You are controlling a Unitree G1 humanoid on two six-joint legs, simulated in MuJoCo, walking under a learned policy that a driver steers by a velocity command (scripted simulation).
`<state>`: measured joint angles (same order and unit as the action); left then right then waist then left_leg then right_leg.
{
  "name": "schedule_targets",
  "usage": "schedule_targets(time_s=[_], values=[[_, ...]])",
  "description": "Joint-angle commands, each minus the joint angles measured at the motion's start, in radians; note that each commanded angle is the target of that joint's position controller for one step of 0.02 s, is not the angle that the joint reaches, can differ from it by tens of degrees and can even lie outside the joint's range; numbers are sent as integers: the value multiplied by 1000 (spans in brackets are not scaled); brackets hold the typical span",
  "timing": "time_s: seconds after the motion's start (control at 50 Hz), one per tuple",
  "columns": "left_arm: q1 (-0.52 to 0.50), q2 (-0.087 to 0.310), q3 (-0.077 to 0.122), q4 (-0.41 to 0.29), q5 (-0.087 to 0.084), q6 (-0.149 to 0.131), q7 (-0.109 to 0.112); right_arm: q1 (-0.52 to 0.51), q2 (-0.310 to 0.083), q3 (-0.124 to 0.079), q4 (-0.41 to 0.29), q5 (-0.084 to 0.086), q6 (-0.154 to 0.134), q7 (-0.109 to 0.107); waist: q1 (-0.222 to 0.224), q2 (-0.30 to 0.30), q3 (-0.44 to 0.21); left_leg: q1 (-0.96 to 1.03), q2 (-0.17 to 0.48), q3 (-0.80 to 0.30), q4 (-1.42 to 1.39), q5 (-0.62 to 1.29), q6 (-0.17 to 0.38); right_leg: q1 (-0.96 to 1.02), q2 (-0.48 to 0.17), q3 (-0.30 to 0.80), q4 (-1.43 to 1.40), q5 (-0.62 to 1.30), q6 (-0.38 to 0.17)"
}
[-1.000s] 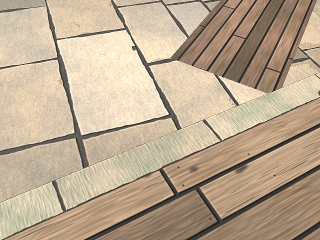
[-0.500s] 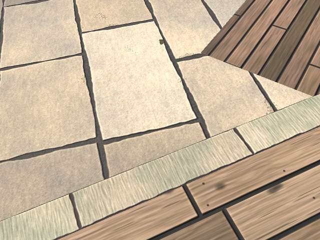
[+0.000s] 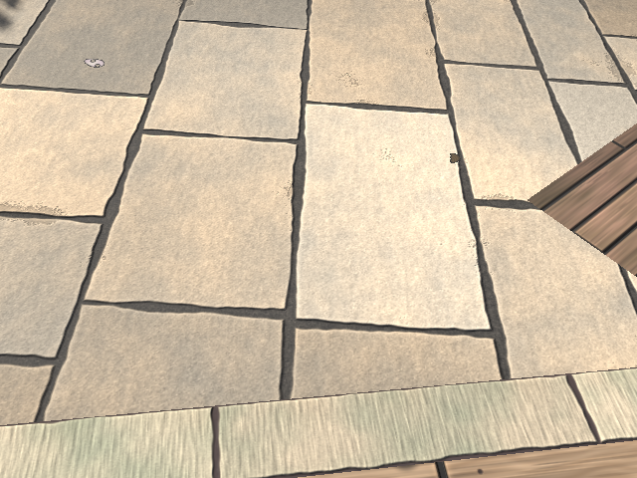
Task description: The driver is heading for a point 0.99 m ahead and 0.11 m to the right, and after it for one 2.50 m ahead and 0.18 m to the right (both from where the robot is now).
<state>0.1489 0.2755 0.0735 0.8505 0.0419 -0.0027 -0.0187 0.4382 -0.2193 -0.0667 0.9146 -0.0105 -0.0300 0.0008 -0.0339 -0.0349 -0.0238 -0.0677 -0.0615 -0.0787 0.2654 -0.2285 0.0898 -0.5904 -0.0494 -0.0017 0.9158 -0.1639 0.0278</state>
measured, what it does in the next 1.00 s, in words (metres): walks ahead: right foot, then left foot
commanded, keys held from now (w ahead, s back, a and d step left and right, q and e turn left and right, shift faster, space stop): w+q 0.18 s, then w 0.38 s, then w+e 0.44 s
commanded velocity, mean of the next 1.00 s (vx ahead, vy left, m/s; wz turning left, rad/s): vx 0.47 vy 0.00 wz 0.09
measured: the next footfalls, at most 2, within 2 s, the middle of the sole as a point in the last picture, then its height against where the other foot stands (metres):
right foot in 0.24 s outside the picture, level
left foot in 0.74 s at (240, 473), level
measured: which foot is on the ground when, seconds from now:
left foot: down 0.00-0.26, up 0.28-0.72, down 0.74-1.00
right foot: up 0.00-0.22, down 0.24-0.76, up 0.78-1.00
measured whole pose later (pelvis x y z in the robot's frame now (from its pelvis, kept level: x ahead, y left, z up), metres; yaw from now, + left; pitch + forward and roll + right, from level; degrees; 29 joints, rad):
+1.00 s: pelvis +0.50 +0.05 +0.00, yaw +1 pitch -1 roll +1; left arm 0.27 0.28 0.08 0.86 0.02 0.02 -0.03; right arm 0.31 -0.23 -0.05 0.86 -0.02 -0.09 0.00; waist 0.00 -0.03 0.05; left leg -0.12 -0.03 0.17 0.30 -0.19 0.08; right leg -0.55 -0.07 0.03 1.03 -0.23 -0.05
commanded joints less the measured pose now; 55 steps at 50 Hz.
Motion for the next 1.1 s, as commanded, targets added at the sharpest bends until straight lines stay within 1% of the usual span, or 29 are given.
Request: schedule_targets(time_s=[0.02, 0.12, 0.16, 0.2, 0.22, 0.24, 0.26, 0.28, 0.3, 0.32, 0.34, 0.38, 0.44, 0.5, 0.56, 0.64, 0.68, 0.72, 0.74, 0.76, 0.78, 0.8, 0.82, 0.86, 0.92, 1.0, 1.06, 1.08, 1.1], values=[[-158, 44, 2, -105, -2, -15, -2, 71, -146, -33, -35, -3, -21, -5, -34, 133, 96, 107, 230, -267, -110, 31, 155, -223, 0, -6, -62, 24, 24], [-264, 37, -14, -166, -13, -31, -11, 106, -173, -40, -42, -10, -21, -17, -65, 155, 104, 106, 224, -274, -16, 272, 160, -151, 31, -14, -215, 5, 18], [-256, 48, -16, -184, -20, -42, -13, 85, -187, -44, -56, -13, -21, -21, -49, 165, 95, 79, 230, -294, 23, 351, 140, -61, 43, -12, -268, -9, -4], [-140, 67, -11, -165, -27, -52, -5, 15, -208, -49, -79, -13, -23, -22, 17, 168, 66, -7, 222, -288, 73, 431, 96, 157, 70, -23, -343, -28, -36], [-29, 83, -1, -130, -26, -58, 5, -8, -216, -51, -85, -9, -28, -19, 65, 148, 22, -45, 196, -268, 162, 527, 72, 324, 99, -46, -387, -18, -55], [114, 117, 14, -92, -17, -69, 18, -11, -200, -47, -82, -3, -37, -12, 130, 84, -58, -101, 128, -202, 362, 528, 47, 531, 67, -22, -433, 1, -81], [282, 189, 28, -85, 8, -79, 33, 17, -122, -26, -103, 0, -44, -5, 181, -48, -216, -225, 55, -128, 673, 258, 25, 752, -174, 249, -485, -296, -127], [287, 287, 45, -72, 16, -70, 33, 127, -56, -15, -125, 24, -46, 1, 100, -311, -266, -488, -100, -70, 893, -317, -8, 863, -377, 771, -682, -392, -222], [210, 199, 32, -73, -2, -60, 27, 113, -121, -22, -89, -6, -36, -5, 67, -150, -122, -572, -19, -96, 1001, -254, 9, 738, -357, 789, -703, -492, -235], [127, 113, 12, -93, -9, -61, 23, 34, -129, -23, -94, -15, -35, 3, 53, -35, 2, -578, 22, -80, 994, -155, 12, 610, -313, 617, -694, -426, -226], [95, 68, 0, -90, -6, -68, 19, -31, -114, -18, -106, -18, -36, 10, 50, 10, 51, -557, 51, -69, 947, -95, 8, 527, -256, 465, -698, -254, -213], [109, 40, -12, -65, -10, -83, 20, -56, -105, -15, -113, -32, -21, 25, 27, -60, 52, -512, 77, -44, 887, -71, -10, 474, -177, 293, -712, -26, -192], [191, 48, -11, -19, -26, -110, 12, -95, -95, -11, -128, -32, -3, 35, 16, -64, 45, -553, 70, -15, 850, -52, -29, 499, -167, 199, -715, 237, -216], [239, 46, -13, 7, -35, -110, 13, -243, -77, 5, -181, -36, 2, 43, 28, -47, 77, -633, 110, 51, 726, 56, -52, 511, -150, 123, -751, 324, -224], [266, 51, -15, 22, -38, -103, 11, -383, -38, 32, -226, -26, -6, 52, 54, -46, 91, -549, 109, 125, 499, 179, -58, 470, -106, 46, -759, 379, -208], [328, 95, -11, 49, -40, -92, 19, -479, -70, 31, -260, -19, -13, 45, 78, -25, 115, -481, 82, 129, 340, 190, -45, 541, -146, 105, -723, 490, -206], [332, 114, -8, 58, -35, -81, 26, -452, -86, 26, -256, -18, -22, 36, 58, -37, 92, -421, 59, 127, 283, 137, -27, 613, -158, 118, -651, 606, -195], [325, 117, -7, 64, -34, -71, 28, -272, -111, 11, -194, -25, -38, 26, -22, -37, -6, -170, 15, 128, 231, 133, 8, 602, -130, 99, -446, 752, -170], [311, 105, -10, 49, -40, -67, 25, -116, -154, -3, -154, -40, -52, 15, -90, 4, -97, 62, 92, 50, 207, 130, 40, 473, -84, 68, -238, 596, -152], [345, 31, -25, 1, -57, -67, 20, 12, -253, -25, -152, -64, -57, -1, -108, 166, -259, 324, 377, -273, 177, -1, 97, 241, 11, 8, 102, 160, -126], [443, 23, -18, 19, -67, -57, 24, -3, -262, -32, -145, -30, -41, 5, -56, 304, -345, 384, 509, -579, 73, -33, 183, 47, 120, 6, 347, -362, -117], [386, 99, 5, 36, -44, -46, 32, -104, -173, -13, -172, -16, -29, 8, -35, 145, -172, 228, 460, -444, 48, -26, 168, -2, 55, 68, 373, -287, -122], [328, 77, 4, 28, -47, -44, 27, -175, -121, 1, -182, -13, -31, 11, -14, 111, -58, 95, 423, -310, 4, 54, 152, 17, 26, 74, 347, -216, -113], [287, 47, 5, 16, -27, -19, 19, -207, -84, 11, -159, -11, -50, 8, 34, 107, 43, -61, 354, -133, -58, 189, 91, 78, -29, 79, 244, -168, -102], [278, 28, 9, 8, -22, 19, 4, -180, -95, 6, -136, -5, -81, 3, 62, 107, 50, -92, 332, -25, -99, 281, 73, 99, -35, 68, 196, -124, -87], [141, 19, 7, -44, -19, 28, -27, -130, -130, -3, -105, -3, -81, -6, 51, 101, 64, -32, 319, 87, -124, 329, 78, -32, -54, 51, 93, 16, -76], [92, 25, 5, -58, -12, 41, -34, -70, -142, -10, -77, -13, -64, -8, 28, 93, 64, 32, 327, 138, -99, 360, 102, -94, -58, 43, 60, 78, -67], [92, 45, 15, -48, -1, 44, -31, -34, -153, -14, -70, -29, -72, -9, 16, 91, 42, 86, 346, 141, -47, 363, 119, -130, -53, 29, 145, 164, -84], [67, 54, 20, -54, 0, 46, -29, -8, -144, -12, -61, -27, -73, -9, 10, 77, 53, 108, 355, 147, -31, 351, 120, -179, -55, 45, 151, 171, -93]])
Keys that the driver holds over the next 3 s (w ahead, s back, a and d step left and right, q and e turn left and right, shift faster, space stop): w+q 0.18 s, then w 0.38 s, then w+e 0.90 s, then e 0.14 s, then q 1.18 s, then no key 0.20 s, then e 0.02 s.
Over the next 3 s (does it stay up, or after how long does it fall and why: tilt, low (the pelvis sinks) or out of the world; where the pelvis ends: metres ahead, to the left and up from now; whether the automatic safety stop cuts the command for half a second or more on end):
stays up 0.94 -0.11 -0.15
